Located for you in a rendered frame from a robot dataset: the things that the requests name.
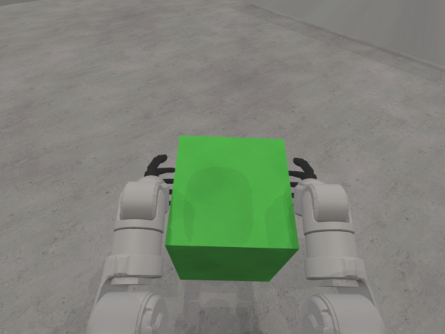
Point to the robot left hand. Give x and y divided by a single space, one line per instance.
153 170

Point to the carton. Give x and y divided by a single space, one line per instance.
231 211

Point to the left robot forearm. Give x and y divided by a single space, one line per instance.
136 249

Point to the right robot forearm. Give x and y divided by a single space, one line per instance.
332 259

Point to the left robot upper arm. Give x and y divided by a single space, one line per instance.
129 313

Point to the right robot upper arm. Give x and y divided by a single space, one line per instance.
340 314

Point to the robot right hand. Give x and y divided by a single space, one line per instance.
308 171

